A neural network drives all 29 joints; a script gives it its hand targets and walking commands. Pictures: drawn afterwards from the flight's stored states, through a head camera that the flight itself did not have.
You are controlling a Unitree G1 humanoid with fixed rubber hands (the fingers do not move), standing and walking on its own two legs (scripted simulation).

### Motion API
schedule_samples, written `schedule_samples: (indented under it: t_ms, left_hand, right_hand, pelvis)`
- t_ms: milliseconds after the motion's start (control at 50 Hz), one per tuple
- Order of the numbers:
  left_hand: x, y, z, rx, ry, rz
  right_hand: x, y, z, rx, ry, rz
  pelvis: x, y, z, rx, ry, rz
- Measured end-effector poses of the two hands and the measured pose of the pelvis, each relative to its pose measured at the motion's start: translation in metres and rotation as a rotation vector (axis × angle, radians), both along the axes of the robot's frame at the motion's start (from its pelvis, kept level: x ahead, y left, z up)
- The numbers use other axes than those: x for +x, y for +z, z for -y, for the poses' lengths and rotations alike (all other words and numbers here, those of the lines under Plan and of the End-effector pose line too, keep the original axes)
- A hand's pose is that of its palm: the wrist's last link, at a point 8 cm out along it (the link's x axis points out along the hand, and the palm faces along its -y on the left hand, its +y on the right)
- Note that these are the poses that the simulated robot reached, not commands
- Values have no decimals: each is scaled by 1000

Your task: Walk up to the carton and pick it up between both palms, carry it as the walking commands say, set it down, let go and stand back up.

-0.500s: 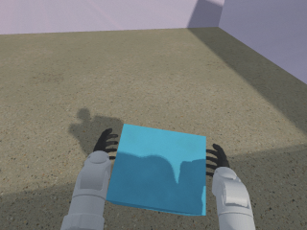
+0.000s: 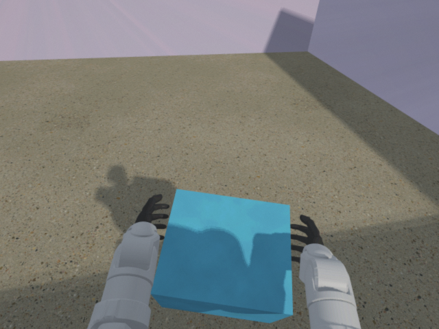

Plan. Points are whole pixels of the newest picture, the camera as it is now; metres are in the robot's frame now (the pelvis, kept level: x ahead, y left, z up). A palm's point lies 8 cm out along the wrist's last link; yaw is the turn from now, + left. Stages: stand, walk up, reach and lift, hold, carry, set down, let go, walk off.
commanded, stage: set down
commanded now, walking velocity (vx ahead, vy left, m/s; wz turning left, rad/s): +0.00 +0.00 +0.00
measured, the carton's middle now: (224, 257) +0.32 -0.02 -0.05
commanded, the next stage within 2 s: none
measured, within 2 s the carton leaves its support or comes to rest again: neither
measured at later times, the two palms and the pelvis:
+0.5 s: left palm (155, 235) +0.34 +0.13 +0.00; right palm (313, 254) +0.30 -0.20 -0.01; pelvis +0.02 -0.01 +0.00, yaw +0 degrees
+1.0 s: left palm (171, 256) +0.37 +0.11 -0.12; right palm (306, 275) +0.31 -0.22 -0.12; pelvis -0.01 +0.00 -0.06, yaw -5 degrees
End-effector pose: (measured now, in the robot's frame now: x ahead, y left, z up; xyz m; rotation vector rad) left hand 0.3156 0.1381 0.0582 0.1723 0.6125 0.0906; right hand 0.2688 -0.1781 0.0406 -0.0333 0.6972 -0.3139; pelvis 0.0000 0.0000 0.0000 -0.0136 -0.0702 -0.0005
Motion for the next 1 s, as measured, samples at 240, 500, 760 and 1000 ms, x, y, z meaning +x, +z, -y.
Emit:
schedule_samples:
  t_ms: [240, 500, 760, 1000]
  left_hand:
    - [5, -25, 2, -38, -53, -52]
    - [28, -53, 9, -37, -74, -81]
    - [40, -124, 25, -50, -95, -114]
    - [56, -179, 32, -94, -94, -70]
  right_hand:
    - [9, -22, 9, 13, 15, -33]
    - [29, -51, 22, 47, 74, -48]
    - [30, -112, 35, 36, 16, -77]
    - [41, -158, 39, 26, -26, -14]
  pelvis:
    - [8, 1, 2, 2, -2, -12]
    - [22, -1, 10, 14, -8, -114]
    - [18, -16, 12, 30, -52, -345]
    - [-12, -57, -2, 31, -86, -507]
